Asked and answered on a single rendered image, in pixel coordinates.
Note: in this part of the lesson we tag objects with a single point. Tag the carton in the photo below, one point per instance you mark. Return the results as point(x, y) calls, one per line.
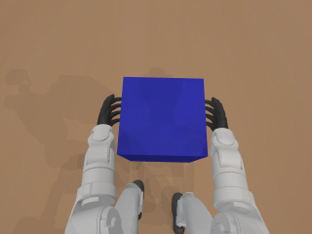
point(163, 120)

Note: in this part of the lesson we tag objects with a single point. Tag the robot left forearm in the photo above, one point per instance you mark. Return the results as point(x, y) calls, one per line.
point(97, 186)

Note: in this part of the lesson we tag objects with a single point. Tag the right robot hand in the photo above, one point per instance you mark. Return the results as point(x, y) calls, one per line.
point(218, 118)

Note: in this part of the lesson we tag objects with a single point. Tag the left robot hand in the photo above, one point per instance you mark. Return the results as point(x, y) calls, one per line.
point(105, 116)

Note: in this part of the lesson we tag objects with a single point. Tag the right robot thigh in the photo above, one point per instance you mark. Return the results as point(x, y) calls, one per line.
point(194, 213)

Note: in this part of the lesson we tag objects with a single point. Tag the robot right forearm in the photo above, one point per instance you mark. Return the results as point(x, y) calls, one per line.
point(231, 191)

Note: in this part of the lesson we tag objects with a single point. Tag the robot right upper arm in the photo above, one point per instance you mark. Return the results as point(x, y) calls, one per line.
point(229, 222)

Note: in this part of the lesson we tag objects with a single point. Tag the robot left foot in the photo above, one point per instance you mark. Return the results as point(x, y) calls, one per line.
point(140, 184)

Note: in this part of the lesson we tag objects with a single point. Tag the robot left upper arm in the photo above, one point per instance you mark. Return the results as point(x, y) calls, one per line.
point(99, 220)

